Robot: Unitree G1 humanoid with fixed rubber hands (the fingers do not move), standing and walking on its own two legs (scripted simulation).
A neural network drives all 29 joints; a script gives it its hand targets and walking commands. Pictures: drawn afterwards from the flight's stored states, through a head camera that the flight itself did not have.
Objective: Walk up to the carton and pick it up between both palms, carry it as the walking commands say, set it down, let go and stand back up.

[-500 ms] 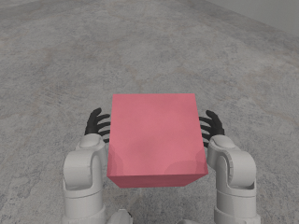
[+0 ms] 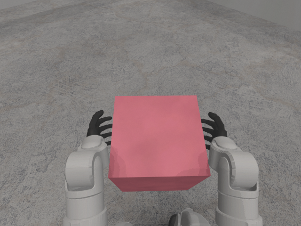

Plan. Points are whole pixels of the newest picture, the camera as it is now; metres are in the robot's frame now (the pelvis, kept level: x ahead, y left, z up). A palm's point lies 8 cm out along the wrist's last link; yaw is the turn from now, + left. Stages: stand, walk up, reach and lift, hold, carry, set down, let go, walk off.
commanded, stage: carry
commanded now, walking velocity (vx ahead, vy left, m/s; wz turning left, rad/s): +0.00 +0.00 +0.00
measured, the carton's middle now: (155, 148) +0.32 +0.00 +0.00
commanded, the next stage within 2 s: hold in 1.86 s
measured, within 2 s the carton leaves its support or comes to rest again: neither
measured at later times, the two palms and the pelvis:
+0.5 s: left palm (78, 215) +0.12 +0.13 +0.15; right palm out of the picture +0.11 -0.16 +0.15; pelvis -0.15 +0.00 +0.02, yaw -3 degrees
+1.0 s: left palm out of the picture +0.08 +0.16 +0.12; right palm out of the picture +0.07 -0.13 +0.14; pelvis -0.19 +0.02 +0.02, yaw -2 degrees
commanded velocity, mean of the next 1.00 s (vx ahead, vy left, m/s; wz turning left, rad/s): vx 0.00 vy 0.00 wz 0.00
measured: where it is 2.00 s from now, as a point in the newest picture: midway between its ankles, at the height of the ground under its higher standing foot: outside the picture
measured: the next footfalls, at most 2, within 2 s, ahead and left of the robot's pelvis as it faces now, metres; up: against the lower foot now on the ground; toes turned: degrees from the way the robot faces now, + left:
right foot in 0.30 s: -0.15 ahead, -0.08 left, +0.00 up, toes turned -11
left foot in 0.58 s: -0.03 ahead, +0.14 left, +0.00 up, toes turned -14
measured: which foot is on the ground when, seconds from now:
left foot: down 0.00-0.34, up 0.36-0.56, down 0.58-1.00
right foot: down 0.00-0.06, up 0.08-0.28, down 0.30-1.00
